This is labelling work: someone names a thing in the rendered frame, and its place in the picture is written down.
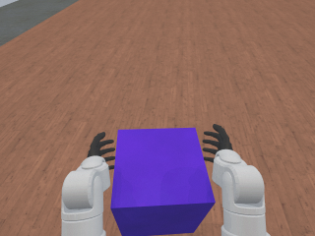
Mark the carton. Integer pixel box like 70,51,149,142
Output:
110,128,216,236

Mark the robot left forearm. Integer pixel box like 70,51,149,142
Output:
61,155,111,236

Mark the robot right hand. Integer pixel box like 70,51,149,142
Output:
202,124,233,163

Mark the robot right forearm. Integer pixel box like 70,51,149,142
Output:
212,149,271,236

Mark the robot left hand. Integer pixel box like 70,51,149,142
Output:
87,132,115,170

